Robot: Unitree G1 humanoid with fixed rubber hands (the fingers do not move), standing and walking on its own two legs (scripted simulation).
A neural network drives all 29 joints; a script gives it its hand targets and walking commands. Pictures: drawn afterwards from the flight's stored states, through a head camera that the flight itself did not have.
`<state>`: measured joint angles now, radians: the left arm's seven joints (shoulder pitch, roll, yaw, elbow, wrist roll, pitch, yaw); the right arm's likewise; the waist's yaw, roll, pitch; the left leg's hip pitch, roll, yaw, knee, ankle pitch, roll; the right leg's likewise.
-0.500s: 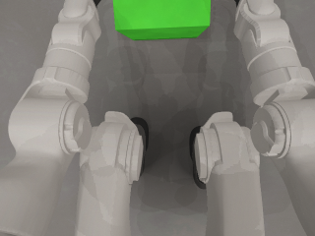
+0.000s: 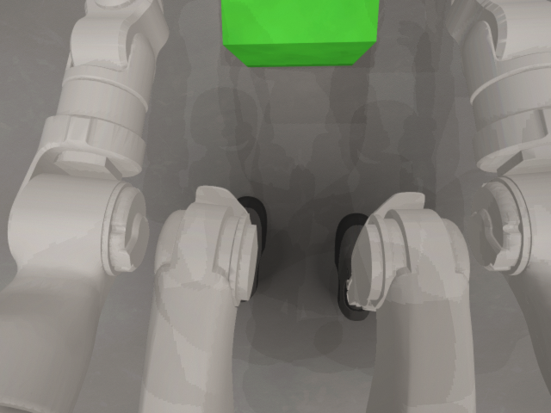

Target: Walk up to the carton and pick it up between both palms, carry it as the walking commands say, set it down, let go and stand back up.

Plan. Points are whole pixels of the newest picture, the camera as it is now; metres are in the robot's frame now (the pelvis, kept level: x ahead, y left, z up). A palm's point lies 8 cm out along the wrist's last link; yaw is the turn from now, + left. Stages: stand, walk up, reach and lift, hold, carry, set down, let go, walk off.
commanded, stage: set down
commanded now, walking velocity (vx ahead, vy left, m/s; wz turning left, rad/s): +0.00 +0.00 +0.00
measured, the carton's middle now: out of the picture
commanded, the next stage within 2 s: let go in 1.20 s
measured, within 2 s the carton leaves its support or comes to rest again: neither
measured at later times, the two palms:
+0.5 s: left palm out of the picture +0.57 +0.18 +0.00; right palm out of the picture +0.58 -0.16 -0.01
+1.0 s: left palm out of the picture +0.55 +0.18 +0.13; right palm out of the picture +0.56 -0.17 +0.12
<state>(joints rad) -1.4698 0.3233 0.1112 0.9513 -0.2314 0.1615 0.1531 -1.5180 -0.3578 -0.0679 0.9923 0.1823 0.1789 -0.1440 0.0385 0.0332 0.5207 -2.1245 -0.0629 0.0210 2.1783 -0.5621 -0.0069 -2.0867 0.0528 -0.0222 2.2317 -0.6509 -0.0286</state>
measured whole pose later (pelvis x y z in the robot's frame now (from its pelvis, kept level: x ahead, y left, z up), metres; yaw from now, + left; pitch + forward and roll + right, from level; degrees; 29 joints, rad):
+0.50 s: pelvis +0.01 +0.00 +0.12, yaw +0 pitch +30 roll +0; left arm -1.39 0.33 0.17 0.65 -0.17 0.36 0.17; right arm -1.44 -0.37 -0.13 0.72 0.15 0.35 -0.14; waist 0.03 0.03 0.52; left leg -1.78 -0.08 -0.03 1.80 -0.54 -0.02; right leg -1.74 0.08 0.00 1.83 -0.61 -0.01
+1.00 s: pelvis +0.00 +0.00 +0.24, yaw -1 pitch +26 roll +0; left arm -1.35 0.29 0.21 0.67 -0.12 0.37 0.17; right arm -1.39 -0.37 -0.17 0.76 0.12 0.35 -0.08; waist 0.03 0.02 0.52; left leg -1.41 -0.08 -0.05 1.33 -0.37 -0.01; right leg -1.38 0.07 0.03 1.36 -0.43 0.00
